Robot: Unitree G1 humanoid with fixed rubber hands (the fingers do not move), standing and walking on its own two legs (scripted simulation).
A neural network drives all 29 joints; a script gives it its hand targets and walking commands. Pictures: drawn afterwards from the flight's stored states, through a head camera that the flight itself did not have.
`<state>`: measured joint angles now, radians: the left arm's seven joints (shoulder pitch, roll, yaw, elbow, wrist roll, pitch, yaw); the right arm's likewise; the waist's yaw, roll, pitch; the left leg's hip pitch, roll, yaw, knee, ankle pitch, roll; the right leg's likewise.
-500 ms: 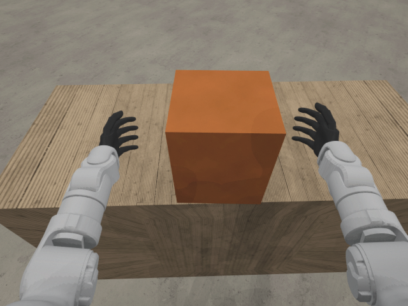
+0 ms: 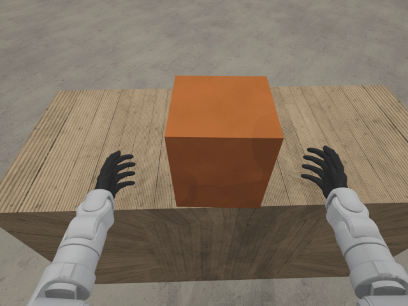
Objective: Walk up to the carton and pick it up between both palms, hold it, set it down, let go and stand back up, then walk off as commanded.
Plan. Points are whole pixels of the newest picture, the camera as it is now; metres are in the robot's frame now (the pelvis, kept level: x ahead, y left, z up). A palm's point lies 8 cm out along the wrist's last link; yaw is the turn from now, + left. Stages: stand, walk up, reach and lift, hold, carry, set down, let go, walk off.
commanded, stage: set down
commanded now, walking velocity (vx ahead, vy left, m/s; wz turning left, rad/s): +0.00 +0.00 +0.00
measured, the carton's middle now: (219, 144) +0.47 -0.01 +0.04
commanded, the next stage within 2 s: let go in 1.00 s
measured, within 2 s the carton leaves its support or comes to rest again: neither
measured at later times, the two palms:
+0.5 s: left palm (102, 231) +0.28 +0.24 -0.01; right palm (325, 232) +0.28 -0.22 -0.01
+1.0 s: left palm (101, 263) +0.23 +0.24 -0.05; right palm (329, 261) +0.23 -0.23 -0.05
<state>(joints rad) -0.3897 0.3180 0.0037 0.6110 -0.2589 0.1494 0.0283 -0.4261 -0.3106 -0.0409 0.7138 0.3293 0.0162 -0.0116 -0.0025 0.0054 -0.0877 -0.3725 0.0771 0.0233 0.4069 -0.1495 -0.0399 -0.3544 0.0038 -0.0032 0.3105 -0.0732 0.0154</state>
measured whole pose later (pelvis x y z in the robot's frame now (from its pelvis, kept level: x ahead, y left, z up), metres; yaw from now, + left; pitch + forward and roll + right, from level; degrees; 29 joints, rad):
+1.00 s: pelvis +0.03 +0.00 +0.00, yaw +0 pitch +1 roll -1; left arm 0.14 0.28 -0.03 0.44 -0.13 0.06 0.01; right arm 0.07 -0.20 -0.03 0.63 0.18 -0.17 -0.01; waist 0.00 0.01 0.04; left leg -0.20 0.08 0.02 0.40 -0.21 -0.04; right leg -0.18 0.00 0.00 0.31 -0.14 0.01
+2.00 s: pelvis +0.03 +0.00 +0.00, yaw +0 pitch -2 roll -1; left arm 0.20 0.27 0.05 0.75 -0.01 -0.03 -0.02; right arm 0.21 -0.29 -0.03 0.82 0.04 -0.04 0.01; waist 0.00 0.02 0.01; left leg -0.18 0.08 0.02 0.46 -0.24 -0.04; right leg -0.19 0.00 0.00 0.42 -0.20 0.01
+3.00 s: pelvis +0.00 -0.01 +0.00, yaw +0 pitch -4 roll -1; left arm 0.20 0.27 0.05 0.86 -0.01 -0.03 -0.02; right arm 0.21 -0.29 -0.03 0.90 0.04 -0.03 0.01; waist 0.00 0.02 0.01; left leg -0.18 0.08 0.02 0.46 -0.21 -0.04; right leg -0.19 0.00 0.00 0.42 -0.16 0.01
